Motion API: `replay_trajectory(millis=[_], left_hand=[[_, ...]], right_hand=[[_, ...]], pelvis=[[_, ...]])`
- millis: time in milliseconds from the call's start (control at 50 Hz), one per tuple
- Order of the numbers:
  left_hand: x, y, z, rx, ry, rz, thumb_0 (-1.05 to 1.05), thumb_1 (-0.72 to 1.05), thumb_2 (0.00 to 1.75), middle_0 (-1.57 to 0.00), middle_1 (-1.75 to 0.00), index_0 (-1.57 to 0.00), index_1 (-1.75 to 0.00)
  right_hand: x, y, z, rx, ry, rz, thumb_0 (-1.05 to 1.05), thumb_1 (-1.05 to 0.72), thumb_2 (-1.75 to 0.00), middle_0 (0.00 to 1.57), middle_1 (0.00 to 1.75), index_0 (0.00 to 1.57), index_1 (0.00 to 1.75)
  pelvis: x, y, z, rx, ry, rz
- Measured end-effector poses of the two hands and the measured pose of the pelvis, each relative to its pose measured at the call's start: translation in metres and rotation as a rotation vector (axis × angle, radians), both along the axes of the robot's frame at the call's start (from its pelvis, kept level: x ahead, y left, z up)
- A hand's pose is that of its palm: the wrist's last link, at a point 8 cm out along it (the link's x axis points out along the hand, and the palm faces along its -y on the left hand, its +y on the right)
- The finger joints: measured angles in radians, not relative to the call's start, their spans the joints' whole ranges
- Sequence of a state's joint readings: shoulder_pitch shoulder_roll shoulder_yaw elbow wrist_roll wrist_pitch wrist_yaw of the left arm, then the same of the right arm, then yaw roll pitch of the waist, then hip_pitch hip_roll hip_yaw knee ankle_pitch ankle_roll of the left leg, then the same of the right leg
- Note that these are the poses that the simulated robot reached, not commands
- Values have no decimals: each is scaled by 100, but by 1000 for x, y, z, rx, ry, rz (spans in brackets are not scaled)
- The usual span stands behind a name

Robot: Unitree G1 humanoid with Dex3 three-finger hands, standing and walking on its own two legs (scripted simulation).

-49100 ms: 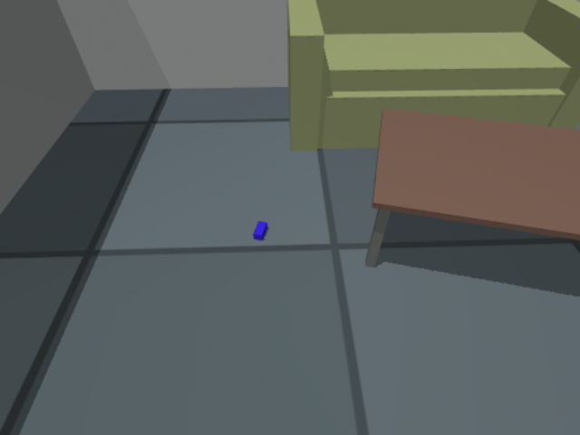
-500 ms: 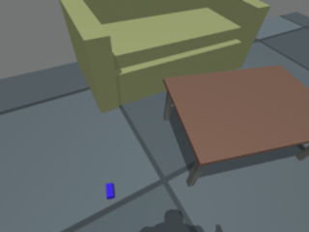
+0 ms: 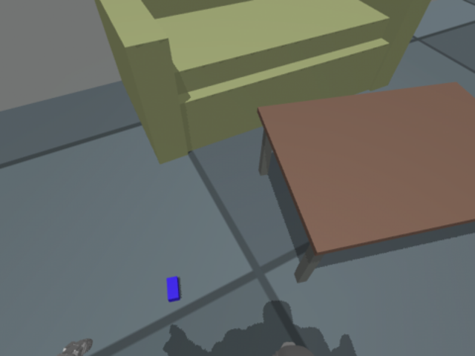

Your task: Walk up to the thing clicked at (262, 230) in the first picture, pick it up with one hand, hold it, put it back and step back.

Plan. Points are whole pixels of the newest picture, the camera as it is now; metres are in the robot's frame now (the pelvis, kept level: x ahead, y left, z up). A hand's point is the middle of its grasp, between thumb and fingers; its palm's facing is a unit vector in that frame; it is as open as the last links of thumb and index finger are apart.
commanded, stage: walk up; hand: left
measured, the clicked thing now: (173, 289) +0.45 +0.25 -0.73
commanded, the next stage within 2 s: stand in 1.46 s
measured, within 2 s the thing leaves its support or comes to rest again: neither
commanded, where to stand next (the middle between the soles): +0.03 -0.03 m, yaw +0 degrees
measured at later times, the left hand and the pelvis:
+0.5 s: hand out of the picture +0.08 +0.24 -0.12, palm faces -0.04 -0.94 -0.34, open 7.4 cm; pelvis -0.02 -0.01 +0.03, yaw -1 degrees
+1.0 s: hand out of the picture +0.04 +0.24 -0.12, palm faces -0.04 -0.94 -0.33, open 7.4 cm; pelvis -0.02 -0.01 +0.04, yaw -2 degrees
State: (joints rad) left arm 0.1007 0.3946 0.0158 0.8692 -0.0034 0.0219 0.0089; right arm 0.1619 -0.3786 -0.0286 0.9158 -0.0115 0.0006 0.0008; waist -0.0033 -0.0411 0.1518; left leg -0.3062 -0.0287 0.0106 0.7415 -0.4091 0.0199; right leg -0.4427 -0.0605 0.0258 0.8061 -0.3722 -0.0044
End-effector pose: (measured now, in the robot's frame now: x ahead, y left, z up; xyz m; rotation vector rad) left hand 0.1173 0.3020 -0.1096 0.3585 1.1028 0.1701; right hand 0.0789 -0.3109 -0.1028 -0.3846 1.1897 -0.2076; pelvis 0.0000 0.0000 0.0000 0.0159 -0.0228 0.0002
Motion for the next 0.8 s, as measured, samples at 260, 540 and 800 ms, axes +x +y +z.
replay_trajectory(millis=[260, 540, 800], left_hand=[[-27, -3, 9, -2, 63, 11, 1, 90, 89, -20, -30, -20, -30], [-48, -16, 28, -32, 62, 32, 1, 90, 89, -20, -30, -20, -30], [-74, -17, 23, -40, 133, 60, 1, 90, 89, -20, -30, -20, -30]], right_hand=[[-12, -6, 10, 5, -13, -40, 1, -90, -89, 20, 30, 21, 30], [-13, 8, 20, 82, -41, -22, 1, -90, -89, 20, 30, 21, 30], [-42, 1, 21, 67, 31, -65, 1, -90, -89, 20, 30, 21, 30]], pelvis=[[-8, -5, 13, -22, -16, -10], [-24, -9, 33, -14, -31, -19], [-28, -9, 37, -16, -24, -25]])
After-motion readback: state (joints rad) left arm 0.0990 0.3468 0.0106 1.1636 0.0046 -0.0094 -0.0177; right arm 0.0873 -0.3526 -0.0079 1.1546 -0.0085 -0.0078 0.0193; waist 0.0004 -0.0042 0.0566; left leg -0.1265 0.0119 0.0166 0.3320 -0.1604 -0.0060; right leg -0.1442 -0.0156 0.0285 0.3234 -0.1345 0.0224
